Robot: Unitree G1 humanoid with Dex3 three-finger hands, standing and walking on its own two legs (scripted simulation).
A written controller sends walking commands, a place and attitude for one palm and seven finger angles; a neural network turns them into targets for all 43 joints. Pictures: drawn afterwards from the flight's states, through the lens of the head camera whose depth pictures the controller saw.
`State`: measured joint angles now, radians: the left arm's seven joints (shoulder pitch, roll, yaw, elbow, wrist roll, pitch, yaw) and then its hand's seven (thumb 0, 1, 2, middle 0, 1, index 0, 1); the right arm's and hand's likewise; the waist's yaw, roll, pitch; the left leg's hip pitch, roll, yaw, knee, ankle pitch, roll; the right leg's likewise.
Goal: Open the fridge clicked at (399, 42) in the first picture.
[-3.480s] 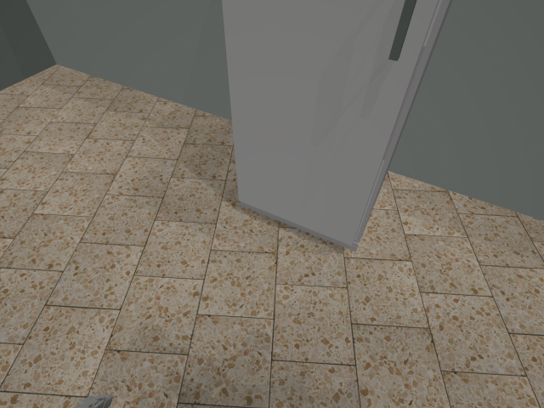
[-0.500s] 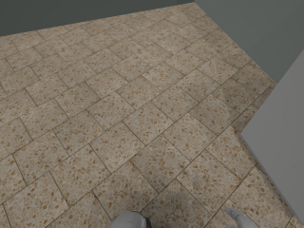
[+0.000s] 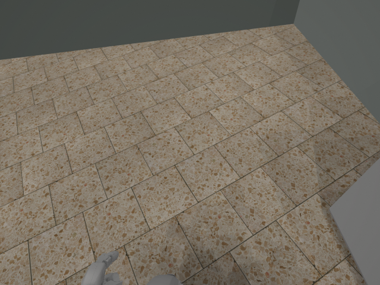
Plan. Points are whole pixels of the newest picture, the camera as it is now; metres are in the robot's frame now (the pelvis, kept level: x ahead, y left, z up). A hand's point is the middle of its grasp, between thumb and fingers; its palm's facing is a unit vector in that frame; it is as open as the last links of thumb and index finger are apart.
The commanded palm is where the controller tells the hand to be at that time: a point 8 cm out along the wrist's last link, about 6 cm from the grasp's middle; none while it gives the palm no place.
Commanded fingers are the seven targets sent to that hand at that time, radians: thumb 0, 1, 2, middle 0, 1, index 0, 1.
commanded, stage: walk to a spot facing it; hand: right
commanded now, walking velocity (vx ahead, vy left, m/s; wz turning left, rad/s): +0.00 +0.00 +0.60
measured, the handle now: out of the picture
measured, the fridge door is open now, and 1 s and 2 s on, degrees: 0 0 0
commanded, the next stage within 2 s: turn to face it in 1.66 s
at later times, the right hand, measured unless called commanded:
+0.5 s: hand (250, 256) +0.21 -0.12 -0.15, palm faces -0.32 +0.91 -0.26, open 7.4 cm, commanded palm none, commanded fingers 0.00 -0.90 -0.90 0.20 0.30 0.20 0.30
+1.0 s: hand (260, 248) +0.23 -0.16 -0.17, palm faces -0.53 +0.83 -0.18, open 7.4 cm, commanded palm none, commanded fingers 0.00 -0.90 -0.90 0.20 0.30 0.20 0.30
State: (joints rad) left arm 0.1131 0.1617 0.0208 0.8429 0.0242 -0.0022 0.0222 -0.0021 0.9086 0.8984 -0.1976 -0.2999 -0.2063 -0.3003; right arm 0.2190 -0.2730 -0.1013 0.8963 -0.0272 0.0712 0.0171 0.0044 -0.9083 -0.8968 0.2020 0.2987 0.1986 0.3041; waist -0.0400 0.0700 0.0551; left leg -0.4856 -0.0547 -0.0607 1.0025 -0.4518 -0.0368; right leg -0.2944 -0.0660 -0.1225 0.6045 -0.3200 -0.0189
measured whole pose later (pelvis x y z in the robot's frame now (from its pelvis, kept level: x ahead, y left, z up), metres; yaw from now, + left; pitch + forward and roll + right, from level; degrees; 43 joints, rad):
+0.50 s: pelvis +0.02 +0.02 -0.01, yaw +19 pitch +0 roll +0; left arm 0.28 0.25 0.08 0.98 0.02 0.06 0.03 0.00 0.91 0.90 -0.20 -0.30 -0.20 -0.30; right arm 0.11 -0.21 -0.07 0.88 -0.01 0.02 0.01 0.00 -0.91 -0.90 0.20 0.30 0.20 0.30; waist 0.05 -0.05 0.10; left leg -0.30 0.00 0.08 0.65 -0.35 0.04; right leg -0.40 -0.15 -0.13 1.09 -0.53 0.08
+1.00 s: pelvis +0.05 -0.02 +0.01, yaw +37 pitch +0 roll +2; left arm 0.18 0.17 0.03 0.87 0.03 0.00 0.03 0.00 0.91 0.90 -0.20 -0.30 -0.21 -0.30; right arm 0.21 -0.27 -0.11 0.91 -0.03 0.08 0.03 0.00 -0.91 -0.90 0.20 0.30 0.20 0.30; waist -0.02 0.06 0.06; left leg -0.49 -0.02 -0.03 1.17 -0.40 -0.06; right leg -0.25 -0.08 -0.17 0.51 -0.27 -0.04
